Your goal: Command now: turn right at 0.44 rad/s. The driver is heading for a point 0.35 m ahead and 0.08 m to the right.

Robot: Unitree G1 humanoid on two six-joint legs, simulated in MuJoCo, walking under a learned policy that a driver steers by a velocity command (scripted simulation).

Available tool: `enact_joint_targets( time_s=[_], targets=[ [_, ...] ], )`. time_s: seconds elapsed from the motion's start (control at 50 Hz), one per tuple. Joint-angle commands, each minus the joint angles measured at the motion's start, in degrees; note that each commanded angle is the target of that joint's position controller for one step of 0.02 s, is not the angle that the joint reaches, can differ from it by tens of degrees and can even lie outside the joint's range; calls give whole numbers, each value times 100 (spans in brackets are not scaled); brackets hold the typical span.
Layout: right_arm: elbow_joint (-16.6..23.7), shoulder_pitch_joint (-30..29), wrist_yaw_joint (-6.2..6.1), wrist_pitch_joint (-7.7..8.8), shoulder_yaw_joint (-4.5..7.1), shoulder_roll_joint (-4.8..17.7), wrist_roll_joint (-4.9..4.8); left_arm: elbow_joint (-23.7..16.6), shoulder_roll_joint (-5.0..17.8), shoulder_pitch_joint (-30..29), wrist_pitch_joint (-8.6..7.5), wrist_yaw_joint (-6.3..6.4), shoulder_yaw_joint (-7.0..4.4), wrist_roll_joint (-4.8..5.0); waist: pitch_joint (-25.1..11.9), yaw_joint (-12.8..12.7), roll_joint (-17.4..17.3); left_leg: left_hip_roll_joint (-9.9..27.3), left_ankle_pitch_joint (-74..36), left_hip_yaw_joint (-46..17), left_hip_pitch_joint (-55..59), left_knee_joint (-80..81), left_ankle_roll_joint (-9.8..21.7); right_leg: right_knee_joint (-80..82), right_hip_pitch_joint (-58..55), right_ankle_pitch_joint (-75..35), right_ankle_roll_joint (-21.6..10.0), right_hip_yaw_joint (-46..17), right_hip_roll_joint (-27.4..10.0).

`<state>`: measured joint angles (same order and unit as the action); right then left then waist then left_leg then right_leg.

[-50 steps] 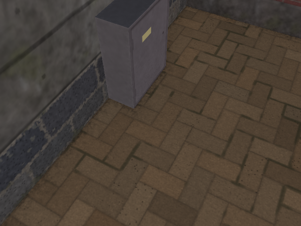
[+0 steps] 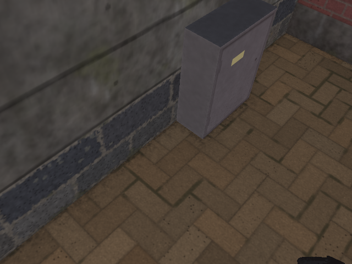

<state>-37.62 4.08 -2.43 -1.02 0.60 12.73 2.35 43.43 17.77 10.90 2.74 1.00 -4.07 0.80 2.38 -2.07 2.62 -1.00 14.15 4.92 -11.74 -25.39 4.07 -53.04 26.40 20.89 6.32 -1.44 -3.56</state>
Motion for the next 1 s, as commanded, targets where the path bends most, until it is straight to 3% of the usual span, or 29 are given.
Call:
enact_joint_targets(
  time_s=[0.02, 0.14, 0.2, 0.22, 0.26, 0.28, 0.3, 0.32, 0.34, 0.36, 0.38, 0.4, 0.48, 0.52, 0.54, 0.56, 0.62, 0.7, 0.72, 0.76, 0.8, 0.82, 0.86, 0.9, 0.92, 0.94, 0.96, 0.98, 1.0],
  targets=[
    [171, 190, -92, -37, 424, 1252, -20, -627, 664, -500, -67, 4, -163, 29, -90, 475, -938, 1996, -1276, -1109, 642, 981, 1075, -293, 816, 237, 73, 10, -195],
    [157, -76, -106, -71, 503, 1234, -51, -827, 316, -354, -90, -148, -73, -12, -501, 379, -842, 2023, -2813, -331, 962, 538, 1012, 242, 487, 291, -27, 426, -244],
    [66, -49, -77, -103, 589, 1321, -150, -934, 367, -193, -78, -263, -119, 74, -681, 325, -986, 2106, -3151, -32, 1069, 230, 805, 790, 124, 213, -252, 672, -155],
    [58, -52, -64, -88, 601, 1291, -262, -1020, 331, -221, -32, -296, -119, 141, -692, 303, -1007, 2201, -3063, -18, 1092, 128, 702, 1122, 8, 105, -377, 756, -115],
    [-32, -65, -15, -55, 631, 1290, -388, -1023, 390, 112, 31, -297, -200, 130, -797, 37, -890, 2076, -2738, 355, 824, -550, 280, 2165, -801, -569, -699, 916, 124],
    [-193, 266, 55, -9, 626, 1174, -378, -932, 686, 549, 30, -184, -344, 83, -946, -122, -388, 1683, -2292, 659, 273, -1459, -92, 2752, -1725, -1518, -995, 599, 255],
    [0, 51, 93, 55, 566, 951, -168, -953, 1489, 1016, 5, -35, -579, 58, -981, -234, 997, 1014, 306, 924, -1558, -3240, -616, 2939, -3012, -4252, -1614, -1277, -899],
    [486, -496, 101, 124, 476, 776, -41, -1142, 1919, 860, -128, -96, -615, -200, -1511, -159, 1668, 28, 2616, -140, -2968, -4493, -904, 3101, -3313, -4660, -2937, -3417, -1961],
    [392, -670, 126, 129, 567, 1109, -130, -1166, 1534, 751, -258, -181, -526, -158, -1615, -356, 585, 201, 2544, -863, -3192, -4925, -853, 3255, -3390, -4158, -2929, -2944, -1901],
    [331, -562, 134, 138, 578, 1152, -278, -1144, 1267, 485, -314, -141, -417, -96, -1259, -140, 392, 313, 2014, -857, -3228, -4924, -732, 3218, -3080, -3961, -2591, -2195, -1671],
    [98, -270, 91, 117, 593, 1158, -275, -1176, 986, 95, -299, -74, -336, -6, -1062, 76, 10, 482, 1510, -828, -3140, -4624, -721, 3130, -2805, -3730, -2219, -1610, -1337],
    [-21, -84, 61, 80, 610, 1222, -230, -1210, 692, -203, -267, -9, -223, 57, -979, 187, 119, 555, 1130, -787, -2912, -4344, -761, 3111, -2555, -3793, -2023, -1253, -1156],
    [-475, 588, 147, -19, 442, 750, -320, -1023, 81, -391, -319, 69, 87, -236, -1042, 354, 284, 562, 265, -657, -1500, -3359, -953, 3305, -1925, -3875, -1828, -127, -738],
    [-335, 279, 213, 6, 439, 958, -413, -804, 775, 231, -326, 70, -159, -152, -735, -143, 615, 482, 200, -449, -1987, -3110, -900, 4057, -2143, -466, -1912, -502, -969],
    [-207, 72, 222, 31, 482, 1124, -466, -741, 919, 320, -363, 69, -198, -153, -424, -246, 733, 531, 129, -622, -2453, -3020, -819, 4427, -2209, 819, -1928, -968, -1228],
    [-145, -21, 216, 68, 524, 1230, -496, -689, 897, 358, -427, 72, -194, -164, -152, -273, 734, 540, 52, -827, -2941, -2991, -742, 4666, -2397, 1475, -1907, -1301, -1433],
    [-205, 223, 197, 228, 593, 1147, -457, -496, 648, 483, -640, 98, -172, -110, 109, -164, 447, 578, -195, -1321, -4153, -3266, -603, 4861, -3310, 1442, -1754, -1286, -1748],
    [-269, 536, 230, 323, 607, 903, -430, -420, 448, 342, -805, 92, -155, -119, 168, 32, 349, 802, -590, -1111, -4426, -3757, -651, 4849, -3278, 605, -1451, -240, -1596],
    [-340, 424, 483, 96, 584, 840, 237, -285, 494, 697, -747, -4, -119, -363, 234, -19, -256, 549, -479, -648, -4089, -3818, -678, 4910, -2801, 756, -1367, 163, -1460],
    [-166, 207, 736, -44, 546, 686, 70, -239, 512, 735, -774, -53, -147, -384, 431, -17, 213, 688, -779, -564, -4106, -3695, -614, 4902, -2524, 676, -1293, 513, -1410],
    [-79, 108, 866, -11, 514, 679, -13, -188, 530, 614, -891, -75, -155, -403, 545, 95, 220, 812, -1182, -537, -3675, -3028, -497, 4939, -2233, 372, -1245, 879, -1395],
    [-21, 190, 650, 191, 443, 490, -589, -267, 599, 404, -865, 13, -201, -95, 591, 82, 263, 965, -1162, -731, -3560, -2655, -428, 4813, -2430, -691, -1356, 1090, -1345],
    [131, 96, 578, 354, 331, 462, -438, -228, 724, 342, -772, 13, -229, -54, 615, 43, 26, 839, -825, -349, -2769, -1796, -285, 4504, -2405, -1852, -1425, 1492, -1296],
    [240, 347, 554, 319, 389, 691, -311, -136, 1053, 517, -708, -50, -315, 35, 315, 159, 144, 406, -402, 20, -1795, -1523, -139, 3794, -2424, -4021, -1456, 1440, -1425],
    [165, 928, 512, 248, 491, 897, -304, -103, 1150, 442, -712, -105, -332, 146, 2, 509, 256, 129, -464, 133, -1050, -1285, -15, 3075, -2455, -5125, -1350, 1452, -1373],
    [-92, 1862, 451, 194, 662, 1217, -261, -79, 1078, 354, -732, -157, -287, 210, -462, 1025, 69, -171, -1008, 168, 137, -785, 191, 1956, -2260, -5360, -1130, 1612, -1096],
    [-283, 2615, 309, 96, 822, 1650, -232, -55, 814, 502, -829, -200, -170, 118, -809, 1356, -331, -128, -1461, -235, 1537, -786, 315, 504, -1267, -3770, -826, 1614, -788],
    [-156, 2330, 171, 109, 799, 2360, -77, -238, -22, 1126, -885, -239, 71, -239, -1383, 484, -2338, 1665, -3601, -2890, 2870, -973, 1192, -2243, 681, 1831, -349, 1363, 132],
    [181, 2404, 291, 250, 630, 1961, -16, -7, 501, 1315, -946, -211, 37, 16, -3052, 835, -1445, 2615, -3251, -4752, 2930, -5, 2163, -3299, 564, 2290, -236, -253, 607]
  ],
)
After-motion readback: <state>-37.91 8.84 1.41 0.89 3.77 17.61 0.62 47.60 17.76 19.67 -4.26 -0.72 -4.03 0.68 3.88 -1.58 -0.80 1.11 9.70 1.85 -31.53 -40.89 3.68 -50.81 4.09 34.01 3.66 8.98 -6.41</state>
